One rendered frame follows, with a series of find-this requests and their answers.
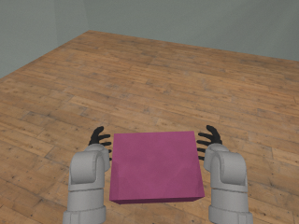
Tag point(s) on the robot left hand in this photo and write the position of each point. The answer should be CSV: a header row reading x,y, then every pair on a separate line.
x,y
95,138

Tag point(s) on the left robot forearm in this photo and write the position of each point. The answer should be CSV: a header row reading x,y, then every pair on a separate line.
x,y
85,200

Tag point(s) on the carton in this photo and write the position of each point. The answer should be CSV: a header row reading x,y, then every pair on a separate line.
x,y
158,167

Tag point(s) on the robot right hand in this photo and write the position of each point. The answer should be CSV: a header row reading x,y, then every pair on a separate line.
x,y
215,138

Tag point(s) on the right robot forearm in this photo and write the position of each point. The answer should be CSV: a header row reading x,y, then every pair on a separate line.
x,y
229,183

